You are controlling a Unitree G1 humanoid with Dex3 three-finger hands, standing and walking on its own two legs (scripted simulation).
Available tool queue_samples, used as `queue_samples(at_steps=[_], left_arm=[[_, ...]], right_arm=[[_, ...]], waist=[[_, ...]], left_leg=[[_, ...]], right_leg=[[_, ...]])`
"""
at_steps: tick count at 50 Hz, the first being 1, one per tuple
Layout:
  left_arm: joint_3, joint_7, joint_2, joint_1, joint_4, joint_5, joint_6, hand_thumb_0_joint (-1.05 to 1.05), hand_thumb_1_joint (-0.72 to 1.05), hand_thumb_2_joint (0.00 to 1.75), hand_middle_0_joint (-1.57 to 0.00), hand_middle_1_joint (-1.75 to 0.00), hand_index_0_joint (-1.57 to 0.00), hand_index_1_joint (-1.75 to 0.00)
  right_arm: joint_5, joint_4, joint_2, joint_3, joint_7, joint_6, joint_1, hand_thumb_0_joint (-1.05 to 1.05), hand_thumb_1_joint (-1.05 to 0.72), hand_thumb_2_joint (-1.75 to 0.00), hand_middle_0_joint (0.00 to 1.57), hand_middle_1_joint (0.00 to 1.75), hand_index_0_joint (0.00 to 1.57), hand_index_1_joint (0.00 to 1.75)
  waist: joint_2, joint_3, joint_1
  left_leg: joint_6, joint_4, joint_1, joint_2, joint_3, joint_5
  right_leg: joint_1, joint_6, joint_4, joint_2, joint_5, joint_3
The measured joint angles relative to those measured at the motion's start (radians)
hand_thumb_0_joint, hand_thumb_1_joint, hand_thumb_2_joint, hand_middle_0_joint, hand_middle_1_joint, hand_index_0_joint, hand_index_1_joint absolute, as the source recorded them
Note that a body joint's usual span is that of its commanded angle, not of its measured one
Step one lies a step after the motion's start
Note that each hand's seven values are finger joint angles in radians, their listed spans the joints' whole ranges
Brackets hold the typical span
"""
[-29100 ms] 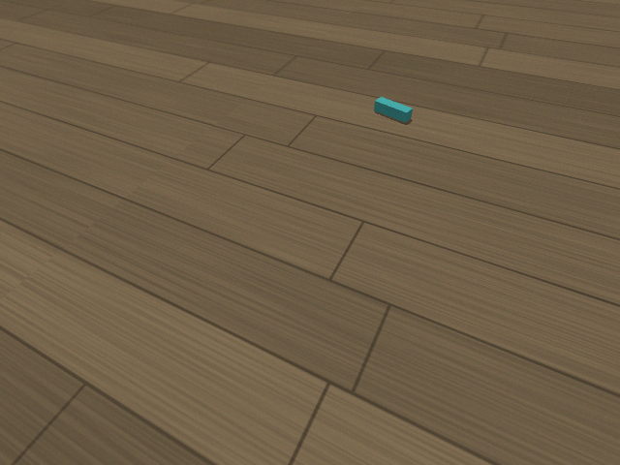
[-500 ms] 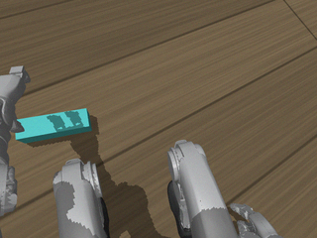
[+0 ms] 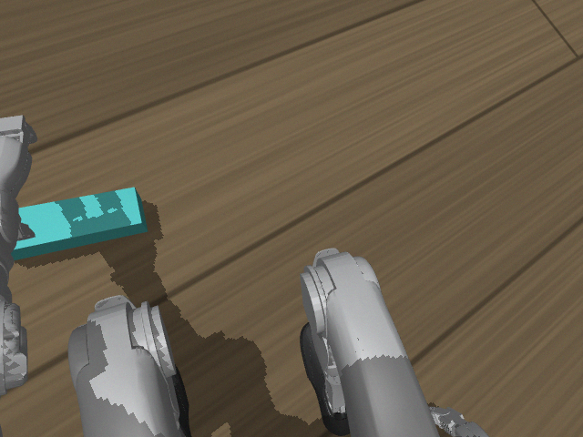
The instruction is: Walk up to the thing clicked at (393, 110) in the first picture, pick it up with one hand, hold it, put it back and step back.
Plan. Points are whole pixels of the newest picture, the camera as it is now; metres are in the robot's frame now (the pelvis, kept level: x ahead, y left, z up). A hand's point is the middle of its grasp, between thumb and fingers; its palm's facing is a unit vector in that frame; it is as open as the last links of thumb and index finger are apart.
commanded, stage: home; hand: left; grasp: from above
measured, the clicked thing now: (73, 223) +0.48 +0.28 -0.30
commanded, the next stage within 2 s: none
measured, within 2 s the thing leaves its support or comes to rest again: neither
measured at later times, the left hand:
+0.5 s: hand out of the picture +0.33 +0.27 +0.05, palm faces -0.25 -0.67 -0.70, open 7.8 cm
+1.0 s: hand out of the picture +0.25 +0.22 +0.27, palm faces +0.18 -0.95 -0.25, open 7.4 cm
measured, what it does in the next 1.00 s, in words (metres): rises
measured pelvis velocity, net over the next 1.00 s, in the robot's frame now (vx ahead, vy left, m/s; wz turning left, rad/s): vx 0.07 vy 0.00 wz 0.15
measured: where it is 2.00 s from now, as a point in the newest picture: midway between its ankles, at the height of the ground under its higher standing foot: (258, 419)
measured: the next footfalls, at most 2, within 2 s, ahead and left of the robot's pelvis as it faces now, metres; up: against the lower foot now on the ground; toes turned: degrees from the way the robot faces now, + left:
none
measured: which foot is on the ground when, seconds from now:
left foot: down 0.00-1.00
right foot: down 0.00-1.00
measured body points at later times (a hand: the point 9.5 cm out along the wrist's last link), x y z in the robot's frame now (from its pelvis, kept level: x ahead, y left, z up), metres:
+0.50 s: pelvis +0.01 +0.00 +0.16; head +0.17 +0.05 +0.58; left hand +0.34 +0.30 +0.09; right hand +0.20 -0.25 +0.05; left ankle +0.09 +0.15 -0.30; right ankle +0.11 -0.14 -0.30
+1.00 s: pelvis +0.07 +0.00 +0.34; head +0.13 +0.02 +0.78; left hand +0.24 +0.27 +0.29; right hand +0.26 -0.21 +0.25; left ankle +0.09 +0.15 -0.30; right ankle +0.10 -0.14 -0.30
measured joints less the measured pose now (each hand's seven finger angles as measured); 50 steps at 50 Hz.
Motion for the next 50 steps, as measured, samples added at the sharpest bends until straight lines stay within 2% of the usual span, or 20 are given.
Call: queue_samples(at_steps=[4,8,12,17,22,28,38,45,50], left_arm=[[0.007,-0.047,-0.053,0.041,-0.068,-0.064,0.041,0.0,-0.35,0.97,-0.17,-0.85,-0.16,-0.85],[0.013,-0.115,-0.114,0.131,-0.197,-0.159,0.075,0.0,-0.12,0.92,-0.2,-0.7,-0.18,-0.7],[-0.003,-0.191,-0.169,0.262,-0.379,-0.301,0.119,0.0,0.15,0.89,-0.21,-0.55,-0.19,-0.56],[-0.024,-0.287,-0.223,0.442,-0.607,-0.484,0.175,0.0,0.49,0.87,-0.21,-0.42,-0.2,-0.42],[-0.047,-0.338,-0.272,0.611,-0.809,-0.637,0.231,0.0,0.72,0.88,-0.21,-0.35,-0.2,-0.35],[-0.057,-0.343,-0.334,0.78,-0.978,-0.797,0.313,0.0,0.84,0.89,-0.21,-0.32,-0.21,-0.31],[-0.059,-0.321,-0.419,1.015,-1.185,-1.074,0.463,0.01,0.89,0.9,-0.21,-0.3,-0.2,-0.3],[-0.045,-0.298,-0.475,1.162,-1.296,-1.197,0.547,0.01,0.9,0.9,-0.21,-0.3,-0.2,-0.3],[-0.025,-0.295,-0.509,1.265,-1.369,-1.261,0.589,0.01,0.9,0.9,-0.21,-0.3,-0.2,-0.3]], right_arm=[[0.027,-0.006,0.015,-0.014,0.007,0.004,0.006,0.0,-0.91,-0.89,0.2,0.3,0.21,0.3],[0.061,-0.02,0.02,-0.039,0.009,0.026,0.015,0.0,-0.9,-0.89,0.2,0.3,0.21,0.3],[0.098,-0.042,0.019,-0.071,0.0,0.054,0.014,0.0,-0.9,-0.89,0.2,0.3,0.21,0.3],[0.126,-0.083,0.008,-0.095,-0.024,0.073,-0.01,0.01,-0.91,-0.89,0.2,0.3,0.21,0.3],[0.147,-0.127,-0.008,-0.103,-0.061,0.07,-0.049,0.01,-0.91,-0.89,0.2,0.3,0.21,0.3],[0.165,-0.163,-0.007,-0.1,-0.113,0.038,-0.099,0.01,-0.91,-0.89,0.2,0.3,0.21,0.3],[0.18,-0.203,0.041,-0.06,-0.183,-0.026,-0.105,0.01,-0.91,-0.89,0.2,0.3,0.21,0.3],[0.186,-0.204,0.065,-0.029,-0.237,-0.059,-0.019,0.01,-0.91,-0.89,0.2,0.3,0.21,0.3],[0.187,-0.201,0.068,-0.021,-0.279,-0.089,0.056,0.01,-0.91,-0.89,0.2,0.3,0.21,0.3]], waist=[[0.022,-0.033,0.019],[0.04,-0.075,0.05],[0.05,-0.114,0.088],[0.046,-0.145,0.132],[0.03,-0.15,0.17],[0.021,-0.154,0.193],[0.024,-0.145,0.193],[0.03,-0.138,0.184],[0.033,-0.134,0.176]], left_leg=[[0.005,-0.041,0.039,0.008,0.013,-0.017],[0.009,-0.1,0.1,0.015,0.028,-0.03],[0.014,-0.18,0.184,0.023,0.043,-0.037],[0.017,-0.296,0.303,0.03,0.06,-0.028],[0.017,-0.414,0.433,0.032,0.076,-0.012],[0.014,-0.551,0.594,0.028,0.092,0.006],[0.01,-0.792,0.903,0.034,0.11,0.033],[0.008,-0.985,1.142,0.039,0.118,0.059],[0.009,-1.125,1.31,0.043,0.126,0.083]], right_leg=[[0.037,0.002,-0.04,-0.005,-0.013,0.004],[0.094,0.004,-0.097,-0.013,-0.024,0.006],[0.174,0.003,-0.174,-0.021,-0.027,0.006],[0.287,-0.006,-0.289,-0.03,-0.014,0.003],[0.412,-0.015,-0.401,-0.041,0.002,0.001],[0.568,-0.021,-0.529,-0.056,0.017,-0.003],[0.87,-0.03,-0.768,-0.064,0.048,-0.014],[1.11,-0.034,-0.969,-0.064,0.08,-0.027],[1.28,-0.035,-1.119,-0.063,0.112,-0.032]])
